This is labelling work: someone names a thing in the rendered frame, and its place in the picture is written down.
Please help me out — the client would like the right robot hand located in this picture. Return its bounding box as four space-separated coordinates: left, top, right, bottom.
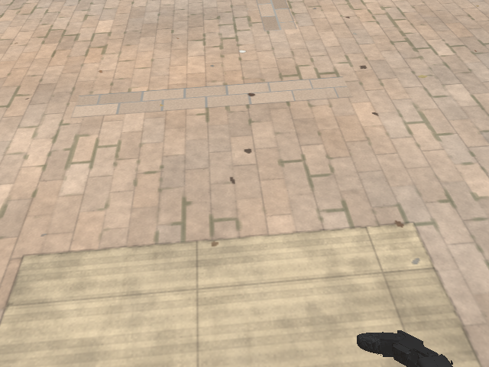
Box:
357 330 453 367

